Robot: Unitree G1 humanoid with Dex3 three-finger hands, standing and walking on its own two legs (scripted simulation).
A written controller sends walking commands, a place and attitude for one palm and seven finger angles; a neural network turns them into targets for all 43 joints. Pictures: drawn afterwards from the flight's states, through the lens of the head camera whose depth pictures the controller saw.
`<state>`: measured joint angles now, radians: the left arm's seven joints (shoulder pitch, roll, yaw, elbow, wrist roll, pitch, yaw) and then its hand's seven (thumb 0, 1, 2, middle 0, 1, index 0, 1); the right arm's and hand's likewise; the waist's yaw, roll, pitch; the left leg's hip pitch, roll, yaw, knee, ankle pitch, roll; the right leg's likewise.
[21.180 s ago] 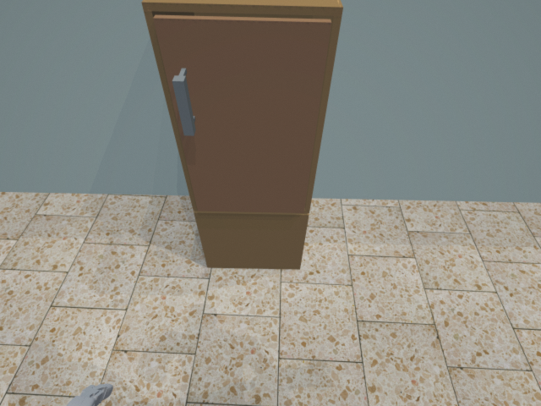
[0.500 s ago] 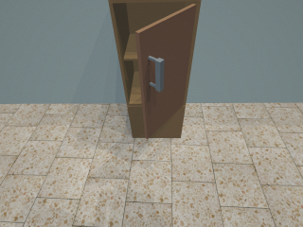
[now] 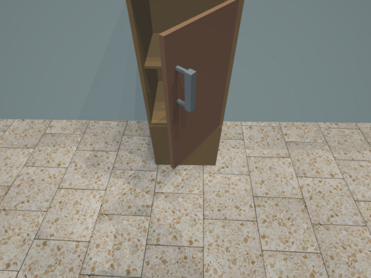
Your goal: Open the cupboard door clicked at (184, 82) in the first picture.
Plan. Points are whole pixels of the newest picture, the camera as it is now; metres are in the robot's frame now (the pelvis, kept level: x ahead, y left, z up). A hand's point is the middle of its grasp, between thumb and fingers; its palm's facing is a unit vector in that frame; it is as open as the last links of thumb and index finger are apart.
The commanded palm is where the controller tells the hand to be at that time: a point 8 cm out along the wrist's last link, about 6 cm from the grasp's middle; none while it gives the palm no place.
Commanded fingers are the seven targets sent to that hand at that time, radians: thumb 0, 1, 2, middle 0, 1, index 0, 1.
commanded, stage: look to check the result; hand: left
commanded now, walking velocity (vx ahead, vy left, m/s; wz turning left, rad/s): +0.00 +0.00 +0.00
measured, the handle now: (184, 89) +0.62 +0.03 +0.06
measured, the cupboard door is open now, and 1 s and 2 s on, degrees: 51 51 51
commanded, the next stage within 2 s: walk to a spot facing it in 0.44 s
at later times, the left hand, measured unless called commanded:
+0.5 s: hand out of the picture -0.01 +0.14 -0.17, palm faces +0.04 -0.98 -0.18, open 7.4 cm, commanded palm none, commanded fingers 0.00 0.90 0.90 -0.20 -0.30 -0.20 -0.30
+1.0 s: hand out of the picture +0.04 +0.19 -0.19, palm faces -0.09 -0.97 -0.21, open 7.4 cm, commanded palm none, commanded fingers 0.00 0.90 0.90 -0.20 -0.30 -0.20 -0.30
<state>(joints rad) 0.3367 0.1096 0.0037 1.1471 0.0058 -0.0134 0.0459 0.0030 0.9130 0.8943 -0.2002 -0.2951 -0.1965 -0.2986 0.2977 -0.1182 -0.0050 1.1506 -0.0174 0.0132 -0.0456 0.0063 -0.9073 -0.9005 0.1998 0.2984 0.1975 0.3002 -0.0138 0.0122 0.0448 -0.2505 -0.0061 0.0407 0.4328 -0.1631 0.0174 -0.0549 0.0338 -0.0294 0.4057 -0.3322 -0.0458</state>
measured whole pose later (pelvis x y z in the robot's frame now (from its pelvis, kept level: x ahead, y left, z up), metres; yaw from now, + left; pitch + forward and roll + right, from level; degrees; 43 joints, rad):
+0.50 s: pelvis +0.02 -0.01 +0.00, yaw +0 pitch -1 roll +1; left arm 0.33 0.10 0.00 1.14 0.01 -0.02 0.05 0.00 0.91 0.89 -0.20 -0.30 -0.20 -0.30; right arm 0.26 -0.14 0.00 1.15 -0.02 0.01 -0.05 0.01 -0.91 -0.90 0.20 0.30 0.20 0.30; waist -0.01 0.00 0.04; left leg -0.21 0.00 0.04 0.42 -0.18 0.00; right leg -0.01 0.04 -0.03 0.37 -0.34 -0.06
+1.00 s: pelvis +0.02 +0.01 -0.01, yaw -11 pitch -1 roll -1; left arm 0.29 0.18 0.08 1.07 0.02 0.05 0.02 0.00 0.91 0.89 -0.20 -0.30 -0.20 -0.30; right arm 0.20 -0.17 -0.05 1.00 -0.02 0.01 -0.07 0.01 -0.91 -0.90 0.20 0.30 0.20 0.30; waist 0.02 -0.02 0.09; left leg -0.26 0.07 0.15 0.59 -0.31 0.03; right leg -0.27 0.09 0.06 0.88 -0.52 -0.03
